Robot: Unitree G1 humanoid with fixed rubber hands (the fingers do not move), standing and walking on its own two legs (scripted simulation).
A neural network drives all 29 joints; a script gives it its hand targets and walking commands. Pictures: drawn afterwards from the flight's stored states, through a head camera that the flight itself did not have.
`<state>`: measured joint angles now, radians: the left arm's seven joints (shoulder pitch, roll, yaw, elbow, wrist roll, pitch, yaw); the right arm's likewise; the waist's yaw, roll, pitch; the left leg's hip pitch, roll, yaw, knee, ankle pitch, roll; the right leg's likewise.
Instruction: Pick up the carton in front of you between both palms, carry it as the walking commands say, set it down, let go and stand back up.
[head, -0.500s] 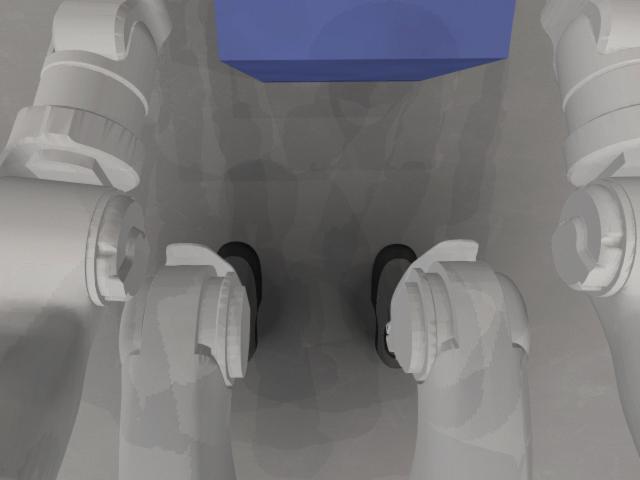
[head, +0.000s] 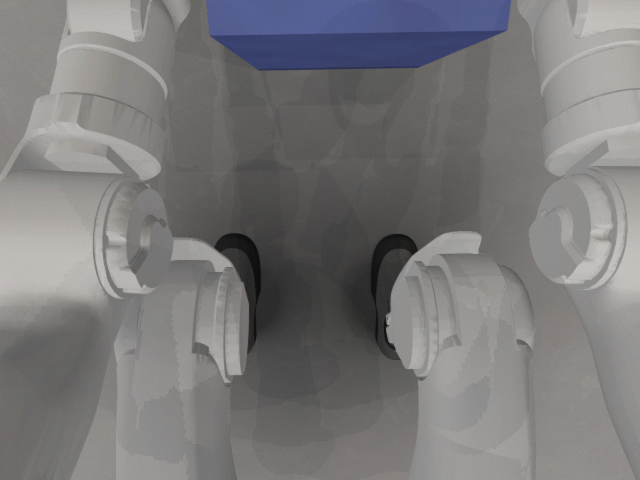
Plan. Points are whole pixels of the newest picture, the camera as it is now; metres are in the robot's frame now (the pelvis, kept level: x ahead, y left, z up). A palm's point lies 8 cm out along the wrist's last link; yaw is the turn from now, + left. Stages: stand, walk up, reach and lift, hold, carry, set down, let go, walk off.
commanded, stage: reach and lift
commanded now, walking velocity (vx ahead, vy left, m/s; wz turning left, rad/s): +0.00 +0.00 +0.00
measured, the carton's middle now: out of the picture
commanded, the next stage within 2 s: none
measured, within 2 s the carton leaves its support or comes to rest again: leaves its support in 0.22 s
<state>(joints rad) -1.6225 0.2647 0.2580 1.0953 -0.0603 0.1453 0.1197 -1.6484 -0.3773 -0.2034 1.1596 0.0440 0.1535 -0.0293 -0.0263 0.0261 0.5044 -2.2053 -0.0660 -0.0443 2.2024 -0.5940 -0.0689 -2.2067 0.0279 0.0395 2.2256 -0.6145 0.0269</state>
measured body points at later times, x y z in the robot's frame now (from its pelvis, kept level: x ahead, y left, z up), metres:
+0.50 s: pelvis +0.01 +0.01 +0.06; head +0.30 -0.03 +0.39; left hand +0.56 +0.11 -0.02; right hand +0.53 -0.20 -0.03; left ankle +0.11 +0.14 -0.34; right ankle +0.10 -0.13 -0.34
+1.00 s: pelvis +0.01 +0.01 +0.17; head +0.26 -0.03 +0.54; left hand +0.52 +0.11 +0.11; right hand +0.49 -0.19 +0.09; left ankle +0.11 +0.14 -0.34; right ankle +0.10 -0.13 -0.34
